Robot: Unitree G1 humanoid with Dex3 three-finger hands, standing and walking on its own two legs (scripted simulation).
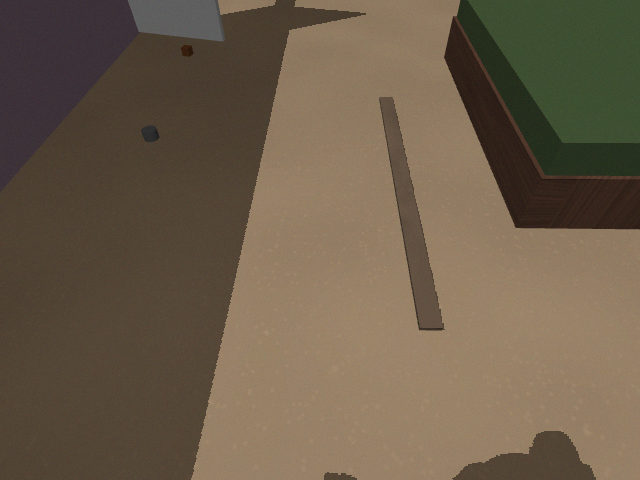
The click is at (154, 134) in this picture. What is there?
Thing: low tin
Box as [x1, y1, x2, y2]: [141, 125, 158, 141]
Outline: 141,129 141,132 146,141 153,141 158,138 158,134 154,126 149,125
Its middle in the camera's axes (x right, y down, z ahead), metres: -0.97 -0.59 +2.19
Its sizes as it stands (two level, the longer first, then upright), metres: 0.083 0.083 0.057
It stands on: the floor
